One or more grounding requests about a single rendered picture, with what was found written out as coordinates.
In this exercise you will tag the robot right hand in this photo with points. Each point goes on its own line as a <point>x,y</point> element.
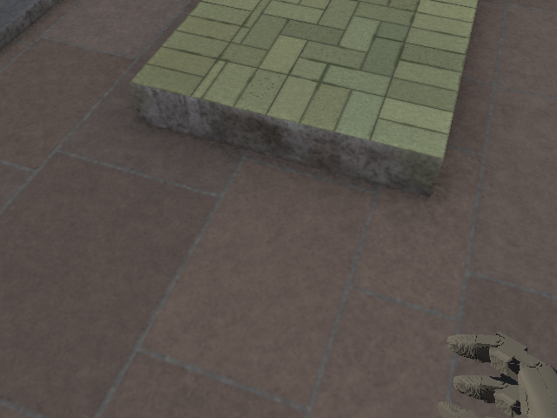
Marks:
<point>534,395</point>

